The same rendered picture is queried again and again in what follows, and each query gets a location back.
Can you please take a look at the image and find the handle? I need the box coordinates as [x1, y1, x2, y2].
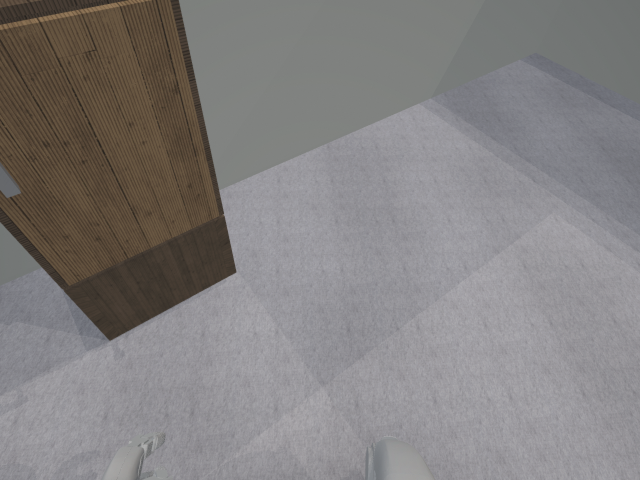
[0, 163, 21, 198]

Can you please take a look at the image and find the left robot hand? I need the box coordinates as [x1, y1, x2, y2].
[101, 432, 173, 480]

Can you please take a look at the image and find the right robot thigh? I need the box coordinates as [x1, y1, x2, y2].
[365, 439, 436, 480]

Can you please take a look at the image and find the cupboard door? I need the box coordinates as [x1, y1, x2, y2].
[0, 0, 219, 286]

